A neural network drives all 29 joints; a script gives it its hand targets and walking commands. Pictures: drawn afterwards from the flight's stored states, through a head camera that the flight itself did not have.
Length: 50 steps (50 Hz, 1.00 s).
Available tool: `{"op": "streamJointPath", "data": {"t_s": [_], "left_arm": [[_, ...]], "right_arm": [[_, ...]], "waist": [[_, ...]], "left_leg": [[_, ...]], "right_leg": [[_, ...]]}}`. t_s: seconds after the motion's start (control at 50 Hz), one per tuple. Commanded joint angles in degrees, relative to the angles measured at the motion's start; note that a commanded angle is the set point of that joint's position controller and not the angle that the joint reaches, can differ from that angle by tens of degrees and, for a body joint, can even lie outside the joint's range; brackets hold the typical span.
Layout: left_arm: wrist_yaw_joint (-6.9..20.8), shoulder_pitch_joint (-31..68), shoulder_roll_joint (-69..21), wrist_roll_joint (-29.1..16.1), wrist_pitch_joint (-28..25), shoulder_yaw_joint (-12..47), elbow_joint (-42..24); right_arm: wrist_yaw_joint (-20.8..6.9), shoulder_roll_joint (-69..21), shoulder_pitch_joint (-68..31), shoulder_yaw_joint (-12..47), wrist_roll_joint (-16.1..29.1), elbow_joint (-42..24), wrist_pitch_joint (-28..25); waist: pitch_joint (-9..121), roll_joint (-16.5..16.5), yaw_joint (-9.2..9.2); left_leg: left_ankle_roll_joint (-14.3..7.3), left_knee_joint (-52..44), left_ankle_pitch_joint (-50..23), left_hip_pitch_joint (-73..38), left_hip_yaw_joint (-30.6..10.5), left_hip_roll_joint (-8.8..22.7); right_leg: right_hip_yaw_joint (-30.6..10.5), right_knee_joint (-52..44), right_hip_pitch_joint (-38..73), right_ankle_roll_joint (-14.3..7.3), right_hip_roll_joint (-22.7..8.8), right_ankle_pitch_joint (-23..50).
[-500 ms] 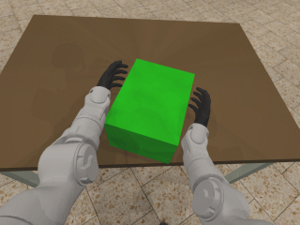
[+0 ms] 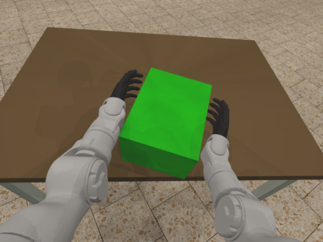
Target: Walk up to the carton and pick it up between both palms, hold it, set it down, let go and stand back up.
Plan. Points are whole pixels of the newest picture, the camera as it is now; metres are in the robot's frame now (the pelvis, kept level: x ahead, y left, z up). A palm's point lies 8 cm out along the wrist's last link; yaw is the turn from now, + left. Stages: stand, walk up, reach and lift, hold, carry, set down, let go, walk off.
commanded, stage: reach and lift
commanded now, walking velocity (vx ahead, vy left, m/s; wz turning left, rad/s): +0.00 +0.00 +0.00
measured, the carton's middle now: (167, 122) +0.43 -0.03 +0.02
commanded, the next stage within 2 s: none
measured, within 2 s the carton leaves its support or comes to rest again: neither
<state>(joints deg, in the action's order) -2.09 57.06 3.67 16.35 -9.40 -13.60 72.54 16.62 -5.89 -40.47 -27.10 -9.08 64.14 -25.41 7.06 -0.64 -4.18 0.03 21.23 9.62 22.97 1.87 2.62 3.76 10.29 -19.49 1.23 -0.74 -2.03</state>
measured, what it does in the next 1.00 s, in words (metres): stands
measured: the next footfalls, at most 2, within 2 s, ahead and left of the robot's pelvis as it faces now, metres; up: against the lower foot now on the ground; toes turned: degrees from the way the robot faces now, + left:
none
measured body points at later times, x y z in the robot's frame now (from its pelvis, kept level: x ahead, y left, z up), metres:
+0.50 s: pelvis +0.01 +0.00 +0.00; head -0.01 +0.03 +0.45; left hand +0.44 +0.12 +0.14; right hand +0.39 -0.16 +0.12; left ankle +0.00 +0.11 -0.75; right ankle +0.02 -0.14 -0.75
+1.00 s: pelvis -0.02 +0.00 +0.00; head -0.04 +0.03 +0.45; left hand +0.39 +0.13 +0.17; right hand +0.37 -0.15 +0.14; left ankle +0.00 +0.11 -0.75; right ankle +0.02 -0.14 -0.75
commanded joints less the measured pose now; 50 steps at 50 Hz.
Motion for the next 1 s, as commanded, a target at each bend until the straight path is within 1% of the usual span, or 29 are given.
{"op": "streamJointPath", "data": {"t_s": [0.0,0.06,0.12,0.16,0.2,0.28,0.34,0.4,0.46,0.5,0.54,0.62,0.68,0.76,0.86,0.92,0.98], "left_arm": [[7.82,37.01,-42.44,-2.52,-5.36,14.36,-6.95],[7.94,36.18,-42.42,-3.23,-4.15,13.75,-7.26],[8.43,34.25,-41.40,-2.92,-1.80,12.22,-7.65],[8.99,32.67,-41.01,-2.24,0.22,11.10,-8.65],[9.55,31.32,-41.18,-1.66,2.30,10.46,-10.61],[10.04,30.42,-42.64,-1.52,6.40,11.09,-17.04],[9.71,30.71,-44.13,-2.36,9.79,13.22,-23.44],[9.09,30.86,-45.65,-3.80,13.13,16.26,-30.08],[8.66,29.51,-46.70,-4.91,16.52,18.93,-35.43],[8.73,27.55,-46.77,-5.03,18.93,19.72,-37.61],[9.10,25.18,-46.43,-4.66,21.27,19.66,-38.74],[10.31,20.90,-44.76,-2.71,25.51,17.70,-39.92],[11.15,19.23,-43.53,-1.22,28.17,16.22,-41.30],[11.70,18.94,-43.24,-0.41,30.85,16.21,-44.55],[11.15,19.60,-44.37,-1.24,33.06,18.67,-49.38],[10.67,19.12,-44.15,-1.40,34.58,19.31,-51.42],[10.48,17.92,-43.03,-0.90,36.51,18.58,-52.62]], "right_arm": [[-9.73,-34.44,-53.17,24.00,-3.51,-11.83,0.70],[-9.59,-35.41,-53.02,25.54,-1.82,-12.85,4.52],[-9.22,-35.65,-51.10,26.11,0.29,-12.56,8.33],[-8.90,-35.48,-49.47,26.34,1.83,-12.44,10.43],[-8.69,-35.14,-48.13,26.81,3.49,-12.95,12.04],[-8.90,-34.02,-47.54,28.50,6.73,-15.88,14.07],[-9.44,-32.78,-48.60,30.46,8.90,-19.48,15.05],[-9.90,-31.74,-49.81,33.21,11.12,-23.98,16.03],[-10.06,-30.83,-50.45,36.04,13.18,-28.56,17.43],[-9.98,-30.12,-50.23,37.41,14.31,-30.87,18.64],[-9.84,-29.34,-49.47,38.14,15.07,-32.18,19.90],[-9.83,-27.58,-46.70,37.84,15.52,-32.59,21.95],[-10.26,-26.30,-45.15,36.83,15.31,-32.69,22.79],[-10.99,-24.97,-45.80,36.28,15.17,-34.75,22.93],[-11.59,-24.27,-48.49,37.26,15.47,-38.95,22.86],[-11.84,-23.97,-48.60,37.58,15.41,-40.13,23.50],[-12.02,-23.52,-47.61,37.41,15.20,-40.15,24.65]], "waist": [[40.52,4.10,-0.71],[37.37,2.87,-1.03],[31.39,1.67,-1.59],[27.42,1.29,-1.82],[24.95,1.56,-1.91],[23.57,3.27,-1.99],[24.15,4.28,-2.03],[25.65,4.67,-2.19],[25.81,4.20,-2.18],[24.50,3.35,-2.00],[22.05,2.31,-1.79],[16.28,0.74,-1.39],[13.38,0.53,-1.28],[13.19,1.25,-1.27],[15.67,1.84,-1.33],[15.82,1.54,-1.32],[14.51,0.96,-1.13]], "left_leg": [[2.30,1.14,-15.47,-14.92,1.49,-3.01],[1.45,0.40,-12.62,-13.86,1.18,-3.31],[1.02,-0.41,-11.45,-14.38,1.04,-3.53],[1.01,-0.92,-12.03,-15.53,1.06,-3.65],[1.31,-1.05,-14.08,-17.32,1.10,-3.71],[2.53,-0.23,-20.34,-22.17,1.12,-3.67],[3.58,0.68,-25.10,-25.68,0.82,-3.48],[4.37,1.54,-28.73,-28.21,0.26,-3.34],[4.60,1.93,-29.95,-29.53,-0.33,-3.40],[4.35,1.66,-28.85,-29.63,-0.57,-3.57],[3.89,0.85,-26.21,-29.01,-0.63,-3.83],[2.77,-1.51,-19.47,-27.39,-0.30,-4.26],[2.23,-2.86,-16.01,-26.78,0.09,-4.35],[2.24,-3.05,-15.42,-27.72,0.42,-4.19],[2.34,-2.38,-15.93,-29.57,0.37,-3.84],[1.80,-2.62,-14.01,-29.47,0.34,-3.80],[0.97,-3.47,-10.88,-28.19,0.45,-3.93]], "right_leg": [[1.19,5.51,18.18,-1.82,3.41,17.93],[0.81,5.85,20.02,-1.39,3.25,16.57],[0.62,5.54,21.99,-0.96,3.09,16.04],[0.56,5.08,23.27,-0.73,3.06,16.46],[0.59,4.66,24.54,-0.66,3.14,17.47],[0.94,4.12,26.10,-0.82,3.70,18.65],[1.27,3.87,26.20,-0.86,4.16,18.36],[1.36,3.88,26.04,-0.75,4.41,18.18],[1.32,3.96,26.35,-0.41,4.46,17.96],[1.28,3.91,26.92,-0.11,4.38,17.50],[1.25,3.75,27.51,0.24,4.22,16.43],[1.41,3.20,28.12,0.83,3.84,12.64],[1.82,2.79,27.77,1.00,3.68,9.19],[2.53,2.53,26.82,0.74,3.76,6.34],[3.14,2.65,25.30,0.22,3.96,4.28],[3.25,2.81,24.68,0.10,3.93,2.35],[3.21,2.91,24.78,0.15,3.76,0.18]]}}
